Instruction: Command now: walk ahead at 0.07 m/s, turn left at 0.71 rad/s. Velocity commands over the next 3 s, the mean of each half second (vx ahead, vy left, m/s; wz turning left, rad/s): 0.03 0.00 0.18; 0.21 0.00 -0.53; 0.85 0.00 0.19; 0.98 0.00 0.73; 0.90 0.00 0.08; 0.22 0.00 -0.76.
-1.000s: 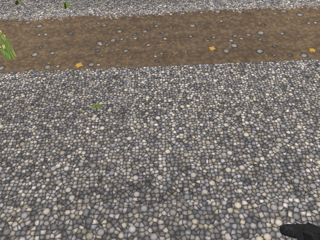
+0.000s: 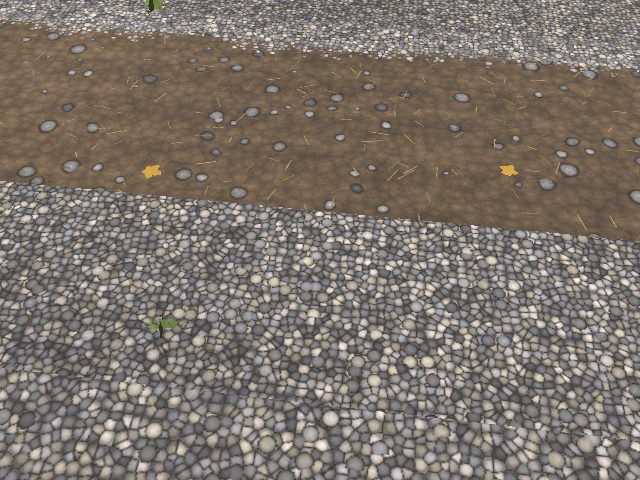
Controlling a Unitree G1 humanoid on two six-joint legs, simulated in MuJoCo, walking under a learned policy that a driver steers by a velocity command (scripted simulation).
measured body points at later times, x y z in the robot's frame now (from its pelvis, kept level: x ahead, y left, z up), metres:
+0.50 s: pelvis +0.09 -0.04 -0.05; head +0.10 -0.06 +0.40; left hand +0.19 +0.22 -0.16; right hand +0.21 -0.29 -0.18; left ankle +0.10 +0.03 -0.77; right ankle +0.12 -0.15 -0.77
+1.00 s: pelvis +0.13 -0.03 -0.03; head +0.13 +0.00 +0.42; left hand +0.35 +0.19 -0.13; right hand +0.10 -0.32 -0.13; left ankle +0.13 +0.06 -0.77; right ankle +0.14 -0.19 -0.68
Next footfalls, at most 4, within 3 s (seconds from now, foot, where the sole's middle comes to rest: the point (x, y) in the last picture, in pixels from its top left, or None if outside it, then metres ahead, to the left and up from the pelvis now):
0.44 right None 0.16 -0.15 -0.81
0.80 left None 0.16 0.05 -0.81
1.30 right None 0.32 -0.27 -0.81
1.70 left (395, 414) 0.64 -0.14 -0.81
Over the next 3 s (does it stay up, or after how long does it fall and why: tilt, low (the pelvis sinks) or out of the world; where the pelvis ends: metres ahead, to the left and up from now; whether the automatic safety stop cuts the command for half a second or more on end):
stays up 1.36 -0.02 -0.22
